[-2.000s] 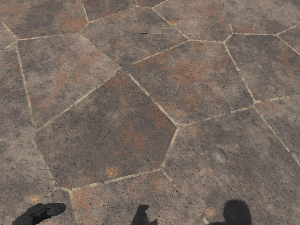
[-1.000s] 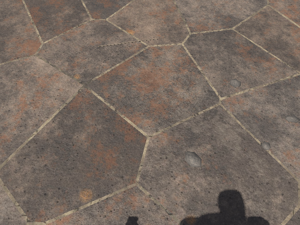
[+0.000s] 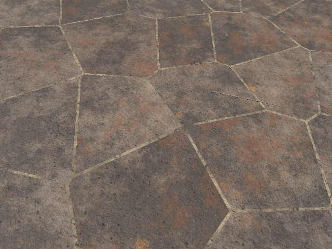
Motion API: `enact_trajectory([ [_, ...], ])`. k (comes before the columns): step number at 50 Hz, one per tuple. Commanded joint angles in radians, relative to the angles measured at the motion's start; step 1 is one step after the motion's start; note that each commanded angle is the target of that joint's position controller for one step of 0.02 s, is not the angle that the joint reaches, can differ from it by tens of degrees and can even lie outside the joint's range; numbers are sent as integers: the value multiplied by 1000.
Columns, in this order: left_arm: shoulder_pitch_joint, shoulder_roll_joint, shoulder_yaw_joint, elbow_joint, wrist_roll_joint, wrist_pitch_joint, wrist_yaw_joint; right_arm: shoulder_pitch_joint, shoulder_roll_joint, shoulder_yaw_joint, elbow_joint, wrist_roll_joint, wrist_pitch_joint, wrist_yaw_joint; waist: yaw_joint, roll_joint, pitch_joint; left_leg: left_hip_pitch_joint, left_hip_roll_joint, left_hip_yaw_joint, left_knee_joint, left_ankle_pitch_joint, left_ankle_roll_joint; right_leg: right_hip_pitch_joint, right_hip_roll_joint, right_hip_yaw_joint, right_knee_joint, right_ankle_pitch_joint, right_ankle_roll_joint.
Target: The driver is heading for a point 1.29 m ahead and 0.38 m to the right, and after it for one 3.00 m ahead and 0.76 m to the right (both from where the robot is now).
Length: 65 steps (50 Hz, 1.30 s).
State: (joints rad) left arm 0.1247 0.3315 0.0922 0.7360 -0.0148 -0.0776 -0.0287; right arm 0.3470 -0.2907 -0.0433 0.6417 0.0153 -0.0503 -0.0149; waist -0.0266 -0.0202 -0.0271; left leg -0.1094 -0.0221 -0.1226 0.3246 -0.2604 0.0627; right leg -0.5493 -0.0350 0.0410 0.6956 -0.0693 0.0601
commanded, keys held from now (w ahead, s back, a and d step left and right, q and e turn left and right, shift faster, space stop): w+e+shift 0.56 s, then w+shift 0.18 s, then w+q+shift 0.26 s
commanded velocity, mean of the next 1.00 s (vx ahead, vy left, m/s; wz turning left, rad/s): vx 0.92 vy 0.00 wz -0.37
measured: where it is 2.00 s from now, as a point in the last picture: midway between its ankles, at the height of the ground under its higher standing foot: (242, 92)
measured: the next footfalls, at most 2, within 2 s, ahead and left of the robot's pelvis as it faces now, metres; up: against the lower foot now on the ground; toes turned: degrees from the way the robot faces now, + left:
right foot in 0.26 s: +0.33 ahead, -0.20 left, +0.00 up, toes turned -10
left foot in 0.72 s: +0.81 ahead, -0.20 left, +0.00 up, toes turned -34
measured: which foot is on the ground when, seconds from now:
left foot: down 0.00-0.28, up 0.30-0.70, down 0.72-1.00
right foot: up 0.00-0.24, down 0.26-0.72, up 0.74-1.00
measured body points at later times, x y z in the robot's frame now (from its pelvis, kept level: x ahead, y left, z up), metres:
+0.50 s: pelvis +0.35 -0.15 -0.01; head +0.36 -0.17 +0.44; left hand +0.44 +0.11 -0.13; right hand +0.46 -0.44 -0.09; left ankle +0.48 +0.01 -0.67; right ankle +0.29 -0.19 -0.75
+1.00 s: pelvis +0.78 -0.31 -0.01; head +0.79 -0.33 +0.44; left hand +1.11 -0.24 -0.05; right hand +0.59 -0.52 -0.14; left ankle +0.78 -0.18 -0.75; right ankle +0.83 -0.50 -0.70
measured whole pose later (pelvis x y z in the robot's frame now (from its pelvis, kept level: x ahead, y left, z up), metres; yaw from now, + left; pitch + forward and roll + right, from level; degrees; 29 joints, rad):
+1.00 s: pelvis +0.78 -0.31 -0.01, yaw -25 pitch +0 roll +3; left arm 0.01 0.28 -0.01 0.62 0.01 -0.14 -0.04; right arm 0.59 -0.28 -0.07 0.82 0.03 -0.08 0.01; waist -0.12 -0.02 0.04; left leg -0.05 -0.11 -0.13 0.32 -0.26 0.06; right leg -0.62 -0.06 0.11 0.84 -0.21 -0.02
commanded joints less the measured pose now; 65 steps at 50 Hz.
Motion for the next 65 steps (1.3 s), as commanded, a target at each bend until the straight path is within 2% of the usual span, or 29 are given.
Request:
enact_trajectory([
  [1, -186, 53, -10, -113, -12, -30, -11, 37, -195, -55, -35, 4, -24, 2, -72, 191, 105, 46, 260, -181, -181, -187, 154, -162, -20, -28, -58, 30, -11],
  [9, -206, 39, -47, -169, -31, -35, -61, 80, -201, -57, 29, -11, -22, 8, -78, 122, 159, 253, 333, 8, -184, 78, 113, -303, -41, -52, -49, -46, -129],
  [11, -128, 58, -42, -162, -27, -29, -58, 22, -224, -60, 16, -18, -16, 5, -18, 135, 90, 195, 297, 116, -86, 552, 80, -92, 24, -134, -38, -86, -170],
  [13, 191, 127, 2, -82, -27, -13, -40, -7, -225, -53, 7, -30, -8, -9, 155, 122, -120, 45, 233, 232, 310, 1066, 28, 396, 142, -213, 5, -84, -222],
  [14, 431, 195, 33, -26, -37, -1, -25, -13, -192, -36, -19, -44, -22, -17, 262, 28, -209, -242, 194, 218, 653, 872, -12, 757, 91, -58, 27, -147, -258],
  [15, 452, 295, 43, -10, -34, -3, -22, 75, -6, 17, -66, -40, -59, 4, 129, -344, -263, -620, -21, 140, 1066, -173, -83, 966, -164, 579, -219, -664, -418],
  [16, 457, 217, 25, -40, -30, -13, -21, -14, -107, 11, -81, -5, -100, 14, 184, -236, -331, -739, -30, -31, 1155, -202, -46, 1028, -230, 905, -431, -851, -422],
  [17, 418, 189, 21, -48, -9, -17, -13, -121, -158, -3, -110, 35, -122, 21, 187, -129, -180, -824, 18, -34, 1142, -125, -28, 947, -238, 831, -454, -753, -387],
  [19, 304, 167, 12, -80, 8, -19, -12, -181, -127, 10, -115, -11, -142, 12, 103, 78, -40, -716, 84, -24, 978, -29, -18, 638, -170, 642, -445, -452, -364],
  [22, 212, 87, -13, -105, 3, -15, 0, -128, -122, 3, -89, -28, -108, 17, 4, -6, 61, -610, 110, -23, 833, 0, -53, 412, -74, 488, -508, -302, -391],
  [26, 252, 82, -19, -66, -19, -12, 33, -319, -75, 19, -152, -54, -102, 20, 43, -6, 178, -516, 51, 80, 492, 245, -116, 187, 30, 313, -529, -13, -342],
  [29, 336, 91, -12, -16, -29, -7, 42, -439, -35, 25, -189, -34, -117, 32, 109, -33, 138, -322, -12, 113, 259, 464, -117, 146, 33, 308, -539, 0, -287],
  [33, 396, 62, -18, 54, -25, 2, 52, -482, -91, -7, -198, -2, -120, 34, 117, -85, 114, -311, -9, 89, 117, 465, -80, 454, -35, 328, -444, 233, -242],
  [35, 388, 107, -5, 65, 6, 17, 51, -341, -159, -45, -180, 11, -116, 24, 22, -138, 0, -177, -47, 137, 156, 310, -30, 583, -60, 317, -224, 724, -213],
  [36, 312, 140, -1, 46, 31, 26, 44, -144, -183, -59, -148, 26, -105, 12, -105, -164, -112, 22, 5, 123, 181, 288, 11, 538, -57, 289, -3, 838, -191],
  [37, 248, 79, -22, 2, 62, 22, 40, 135, -214, -63, -97, 14, -86, -2, -207, -100, -307, 401, 154, -34, 314, 133, 58, 325, -24, 272, 317, 651, -187],
  [38, 481, -78, -68, 9, 3, 6, 26, 184, -275, -76, -17, -2, -87, 25, -54, 454, -484, 750, 410, -641, 154, -243, 281, -60, 166, 196, 750, -324, -108],
  [39, 401, 9, -71, 20, -29, -1, 28, 236, -151, -60, -8, -1, -90, 32, -126, 398, -407, 708, 365, -789, 7, -433, 237, -176, 115, 176, 786, -391, -125],
  [40, 211, 73, -57, -25, -33, -13, 22, 162, -100, -48, 4, -4, -82, 25, -142, 239, -201, 553, 315, -613, -9, -338, 203, -235, 59, 154, 758, -345, -146],
  [41, 68, 56, -68, -69, -2, -34, 19, 141, -112, -47, 15, -17, -71, 32, -132, 31, -76, 368, 255, -513, -38, -156, 185, -205, 41, 110, 700, -329, -162],
  [45, 54, -10, -81, -101, 15, -63, 2, 54, -54, -29, 31, -10, -69, 42, 30, 53, 49, 91, 161, -397, -125, 46, 234, -148, -19, 107, 446, -300, -127],
  [49, -99, -22, -105, -172, 37, -81, -14, 2, -134, -55, 31, 29, -63, 10, 38, 55, 151, -259, 132, -281, -193, 24, 195, 71, -27, 55, 47, -68, -60],
  [54, -134, 66, -58, -177, 5, -70, 8, 107, -149, -64, 54, 41, -46, 5, 20, 77, 129, -254, 135, -268, -123, 6, 107, 354, 19, 62, -126, 106, -26],
  [57, 190, 139, -1, -131, -3, -65, 32, 98, -113, -46, 44, 4, -27, 15, 212, 61, -109, -326, 50, -179, 432, 257, 9, 754, -47, 89, -85, -101, -89],
  [58, 350, 223, 18, -104, 14, -49, 35, 209, 25, -7, 26, 8, -35, 11, 182, -228, -311, -552, -44, -84, 828, -181, -31, 1048, -306, 516, -182, -477, -213],
  [59, 366, 242, 22, -81, 5, -37, 21, 248, 28, 13, -8, 68, -41, 4, 144, -457, -363, -728, -1, -50, 1077, -247, -28, 1057, -417, 952, -409, -819, -273],
  [60, 289, 156, 7, -93, -2, -32, 25, 148, -39, -1, 1, 79, -35, -6, 159, -292, -174, -814, 49, -22, 1161, -158, -33, 921, -379, 862, -452, -816, -248],
  [62, 215, 75, -10, -65, 28, -21, 29, -7, -57, -7, -18, 31, -23, -1, 128, -60, 8, -780, 130, 25, 1127, -64, -23, 673, -317, 516, -428, -421, -223],
  [65, 115, -10, -24, -24, 29, -28, 29, -54, -7, -10, -51, 36, 23, 24, 39, -99, 92, -695, 204, 4, 1020, -71, -14, 472, -257, 227, -472, -180, -201],
])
